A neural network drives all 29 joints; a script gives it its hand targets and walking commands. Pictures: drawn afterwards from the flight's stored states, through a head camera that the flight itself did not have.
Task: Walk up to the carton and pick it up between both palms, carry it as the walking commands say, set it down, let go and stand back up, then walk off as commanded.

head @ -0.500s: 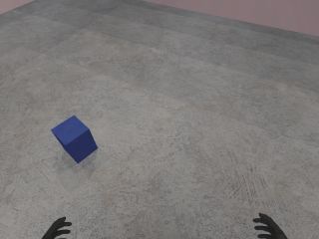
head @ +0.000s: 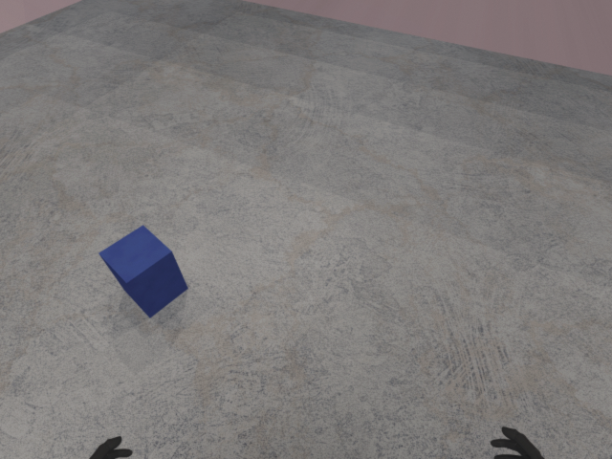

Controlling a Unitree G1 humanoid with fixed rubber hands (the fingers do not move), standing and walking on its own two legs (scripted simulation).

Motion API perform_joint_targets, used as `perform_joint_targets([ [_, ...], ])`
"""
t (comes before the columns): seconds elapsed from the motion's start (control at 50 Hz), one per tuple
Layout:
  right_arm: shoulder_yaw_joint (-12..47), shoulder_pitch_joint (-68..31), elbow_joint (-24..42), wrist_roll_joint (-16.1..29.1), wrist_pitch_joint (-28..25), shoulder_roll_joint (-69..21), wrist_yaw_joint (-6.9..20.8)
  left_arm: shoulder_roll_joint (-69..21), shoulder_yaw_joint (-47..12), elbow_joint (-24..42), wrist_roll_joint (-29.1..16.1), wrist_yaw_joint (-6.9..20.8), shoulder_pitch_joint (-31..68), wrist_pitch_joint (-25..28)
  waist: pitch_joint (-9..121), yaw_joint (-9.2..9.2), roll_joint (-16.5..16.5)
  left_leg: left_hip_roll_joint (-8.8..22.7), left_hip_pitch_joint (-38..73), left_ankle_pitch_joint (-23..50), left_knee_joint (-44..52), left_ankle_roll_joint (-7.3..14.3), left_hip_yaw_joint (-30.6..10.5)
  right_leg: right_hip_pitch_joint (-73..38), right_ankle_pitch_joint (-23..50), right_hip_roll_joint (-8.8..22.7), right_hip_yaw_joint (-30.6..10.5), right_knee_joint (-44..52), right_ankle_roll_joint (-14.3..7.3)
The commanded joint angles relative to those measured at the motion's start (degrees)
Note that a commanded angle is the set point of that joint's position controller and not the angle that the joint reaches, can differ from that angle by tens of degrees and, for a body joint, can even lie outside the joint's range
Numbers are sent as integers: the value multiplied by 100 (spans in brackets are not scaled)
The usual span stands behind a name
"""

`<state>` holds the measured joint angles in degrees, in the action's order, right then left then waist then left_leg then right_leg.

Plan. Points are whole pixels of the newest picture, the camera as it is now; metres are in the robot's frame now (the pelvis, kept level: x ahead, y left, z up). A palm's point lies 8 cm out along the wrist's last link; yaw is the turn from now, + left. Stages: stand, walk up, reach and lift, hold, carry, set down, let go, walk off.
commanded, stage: stand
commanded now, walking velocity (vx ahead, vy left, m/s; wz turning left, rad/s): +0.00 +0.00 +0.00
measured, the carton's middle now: (146, 272) +0.81 +0.57 -0.66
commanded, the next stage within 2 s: walk up in 0.04 s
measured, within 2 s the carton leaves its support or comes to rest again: neither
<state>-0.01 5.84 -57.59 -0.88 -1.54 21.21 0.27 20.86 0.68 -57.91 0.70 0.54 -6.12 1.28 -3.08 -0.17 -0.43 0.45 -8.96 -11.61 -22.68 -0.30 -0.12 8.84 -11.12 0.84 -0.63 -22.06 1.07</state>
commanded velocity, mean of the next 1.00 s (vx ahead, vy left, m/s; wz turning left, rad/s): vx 0.00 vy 0.00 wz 0.00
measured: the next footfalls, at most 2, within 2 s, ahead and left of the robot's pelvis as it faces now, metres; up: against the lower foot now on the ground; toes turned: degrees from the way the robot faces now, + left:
left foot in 0.52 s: +0.11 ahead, +0.23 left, +0.00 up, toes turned +16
right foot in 0.78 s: +0.21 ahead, +0.01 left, +0.00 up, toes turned +19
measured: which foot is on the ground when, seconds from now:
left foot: down 0.00-0.28, up 0.30-0.50, down 0.52-0.78, up 0.80-1.00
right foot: down 0.00-0.52, up 0.54-0.76, down 0.78-1.00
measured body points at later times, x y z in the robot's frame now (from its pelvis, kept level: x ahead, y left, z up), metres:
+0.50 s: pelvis +0.02 +0.04 -0.02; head +0.04 +0.06 +0.43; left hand +0.06 +0.42 -0.10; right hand +0.18 -0.28 -0.10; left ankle +0.07 +0.21 -0.73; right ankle +0.01 -0.13 -0.74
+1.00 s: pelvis +0.15 +0.12 -0.01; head +0.19 +0.12 +0.44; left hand +0.01 +0.45 -0.07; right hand +0.42 -0.10 -0.11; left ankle +0.16 +0.29 -0.70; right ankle +0.18 +0.00 -0.74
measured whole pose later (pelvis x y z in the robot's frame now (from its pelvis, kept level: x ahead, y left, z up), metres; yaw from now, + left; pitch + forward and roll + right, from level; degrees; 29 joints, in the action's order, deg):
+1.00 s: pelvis +0.15 +0.12 -0.01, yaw +29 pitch -1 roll -1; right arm -4.4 16.0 -39.8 -1.0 0.0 27.7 5.9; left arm 26.0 6.4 -42.3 1.7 0.3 -23.3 6.6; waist -4.3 -2.7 4.5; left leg 1.4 -31.1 -15.1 -49.6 -0.2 -4.7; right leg 8.3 -18.5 3.5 10.0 -28.0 0.7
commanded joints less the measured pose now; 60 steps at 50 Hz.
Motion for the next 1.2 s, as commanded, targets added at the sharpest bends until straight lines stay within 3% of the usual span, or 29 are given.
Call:
perform_joint_targets([
  [0.0,-250,-310,255,7,-96,1032,-58,1042,214,243,-9,-50,269,88,413,-8,88,609,84,521,447,213,-571,-111,465,573,-531,442,-292],
  [0.2,-253,-277,127,9,-70,1055,-65,1060,204,103,-6,-66,277,83,401,3,51,611,173,511,514,174,-552,-108,413,593,-545,545,-273],
  [0.22,-569,-224,777,-74,110,1567,276,1854,703,472,-11,-53,-369,231,478,-358,49,356,-1470,-1128,-161,562,-946,-1114,-1097,593,-165,-113,-429],
  [0.26,-583,-679,1257,-192,238,1192,529,2240,968,537,106,-163,-1159,344,197,-687,-921,147,-3244,-1357,-2357,324,-301,-1619,-2683,2279,-2121,1106,-1246],
  [0.28,-638,-655,1343,-268,260,1287,558,2222,983,763,153,-221,-739,391,94,-515,-511,591,-3272,-1326,-2889,169,-648,-1217,-2104,2825,-2124,1111,-1595],
  [0.32,-760,-308,1379,-221,277,1372,695,1968,952,1085,119,-262,-252,428,-40,-78,-157,777,-2964,-928,-2845,-31,-801,-652,-1544,2413,-1125,986,-1449],
  [0.38,-850,269,1401,-143,304,1257,875,1953,1031,1355,182,-186,31,445,33,154,-808,764,-1935,-739,-2355,-98,-213,113,-994,1918,234,823,-1174],
  [0.44,-885,605,1442,-92,281,1227,922,1973,1042,1557,239,-98,248,407,100,315,-965,623,-736,-363,-1757,-47,345,950,-1574,1647,789,437,-927],
  [0.46,-935,954,1376,-70,266,1300,900,1942,1039,1624,261,-92,261,375,248,456,-614,506,-158,-384,-1606,21,465,1250,-1954,1543,899,-110,-890],
  [0.5,-1093,2016,1148,-124,205,1727,741,1372,861,1763,227,-62,2,285,508,936,1406,232,807,-1488,-666,399,-125,1929,-2273,672,1443,-2945,-691],
  [0.52,-1167,2162,1323,-183,152,2303,613,1003,714,2028,124,-22,130,291,64,1037,2649,1297,723,-2647,639,1070,-2850,3308,-2799,25,1166,-4705,-510],
  [0.54,-1069,1524,1661,-64,72,2518,588,1393,719,2115,75,-29,67,305,-36,641,1700,1810,-100,-3176,1320,1661,-4355,3171,-2500,201,114,-4623,-430],
  [0.56,-1076,1216,1772,-14,49,2354,534,1663,737,1935,15,-17,-102,329,-248,408,980,1784,-578,-3318,1180,1669,-3834,2747,-2294,420,-123,-4509,-375],
  [0.6,-898,865,2023,-11,42,1927,444,1696,725,1642,-75,46,-701,389,-75,70,1090,1217,-852,-2283,694,1380,-2521,1953,-2343,384,100,-3209,-326],
  [0.68,-795,1047,2226,-78,26,1729,467,1651,827,1533,9,18,-1256,428,425,67,1092,1023,-991,-1680,380,1382,-2361,999,-1425,1,465,-1889,-272],
  [0.72,-730,723,2395,-33,60,1599,466,1498,844,1496,20,-20,-1668,512,574,-262,783,641,-1836,-1824,-177,1099,-1841,-301,-283,-117,479,-787,-298],
  [0.74,-653,608,2500,-8,73,1335,455,1751,948,1438,73,-96,-2154,565,589,-604,71,122,-2735,-2033,-1257,728,-1422,-1211,-707,235,-249,-52,-349],
  [0.76,-537,640,2625,25,48,965,420,2352,1108,1518,208,-189,-2418,621,381,-765,-1102,-736,-3823,-1758,-2870,359,-921,-1630,-2263,1827,-2380,816,-575],
  [0.78,-571,784,2540,-54,46,1179,349,2550,1153,1814,237,-253,-1895,633,-8,-475,-420,-416,-3975,-1638,-3753,191,-1169,-990,-3176,2743,-3504,1315,-896],
  [0.82,-746,1201,2220,-21,25,1692,371,2189,1006,1915,138,-199,-1345,671,-405,-27,389,-2,-3488,-770,-3858,124,-1477,-308,-2667,2210,-2512,1172,-856],
  [0.86,-703,1452,2072,11,2,1488,449,1863,981,1923,63,-144,-1186,681,-424,83,-401,60,-3192,-339,-3436,2,-1042,-302,-539,1542,-985,786,-677],
  [0.9,-666,1266,2135,1,16,1277,524,1737,938,1930,66,-80,-1495,671,-199,-103,-828,88,-2904,-284,-3096,-54,-583,-355,1239,1357,-136,483,-877],
  [1.0,-584,266,2530,-9,-33,1095,640,1903,890,2116,67,-42,-1811,581,-3,-376,-957,165,-1948,-161,-1580,102,180,-214,2116,1350,619,-2,-994],
  [1.04,-636,315,2519,-4,-21,1150,638,2034,873,2216,64,-36,-1807,526,130,-261,-966,29,-1372,-157,-1362,231,418,-18,1868,1500,576,-165,-1003],
  [1.08,-743,1038,2299,-16,-55,1329,571,1969,807,2327,46,-35,-1721,478,647,201,-447,-251,43,-121,-757,474,407,368,2003,1268,1016,-1557,-858],
  [1.1,-871,1863,2096,-82,-107,1624,485,1619,675,2368,-4,-50,-1944,464,1213,582,394,-37,1441,-444,-521,845,-212,1162,1687,958,1161,-3174,-708],
  [1.12,-1003,2218,2180,-124,-169,2112,351,1154,573,2577,-53,-27,-1975,478,1471,752,1703,1404,2684,-623,-284,1428,-2631,2996,-1056,267,1064,-4743,-429],
  [1.14,-1021,2025,2409,65,-192,2406,293,1623,654,2649,3,-55,-1777,443,1372,726,1087,2104,1973,-816,244,2012,-4064,3381,-2011,245,324,-5190,-363],
  [1.18,-887,1394,2395,196,-164,1962,239,1804,637,2383,-50,-12,-1805,406,359,273,171,1657,411,-346,205,1731,-2757,2837,-1503,534,-138,-4921,-313],
])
